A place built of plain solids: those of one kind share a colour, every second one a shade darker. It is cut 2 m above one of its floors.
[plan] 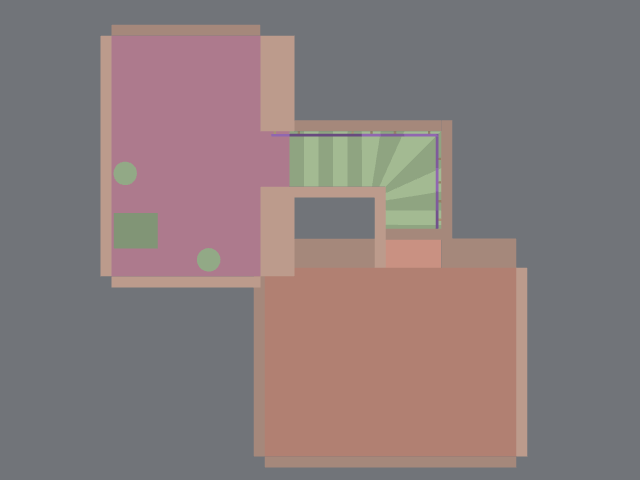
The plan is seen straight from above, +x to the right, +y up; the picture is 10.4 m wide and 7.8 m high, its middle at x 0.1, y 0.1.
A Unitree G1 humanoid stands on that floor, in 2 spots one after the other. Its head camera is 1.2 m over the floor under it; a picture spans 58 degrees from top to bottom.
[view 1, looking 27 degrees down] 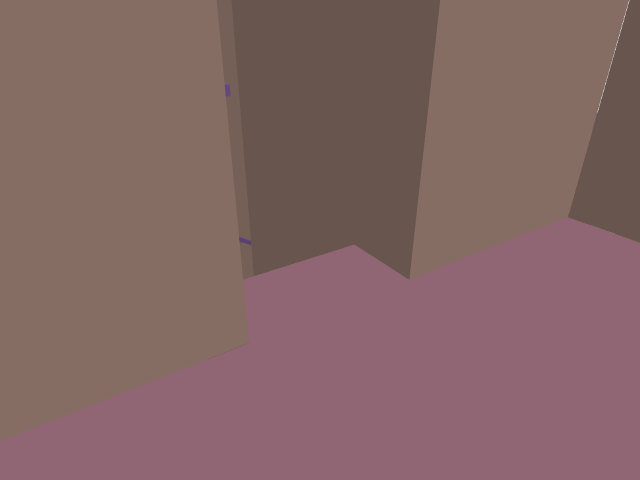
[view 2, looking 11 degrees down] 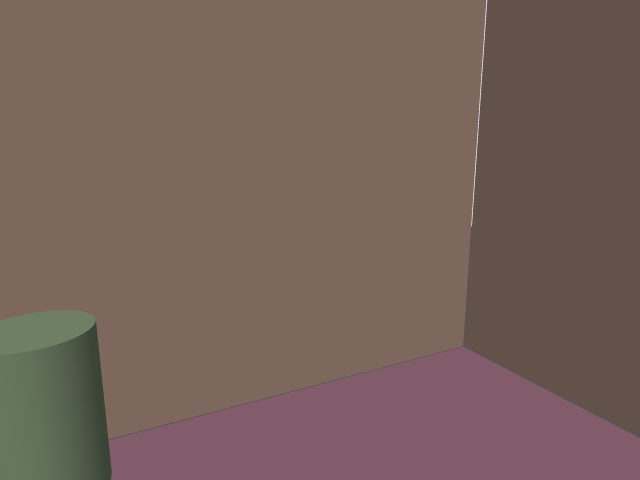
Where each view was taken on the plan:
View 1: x -2.21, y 2.39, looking -33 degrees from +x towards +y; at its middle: wall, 2.93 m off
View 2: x -1.39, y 1.42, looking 153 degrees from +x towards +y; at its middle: wall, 2.17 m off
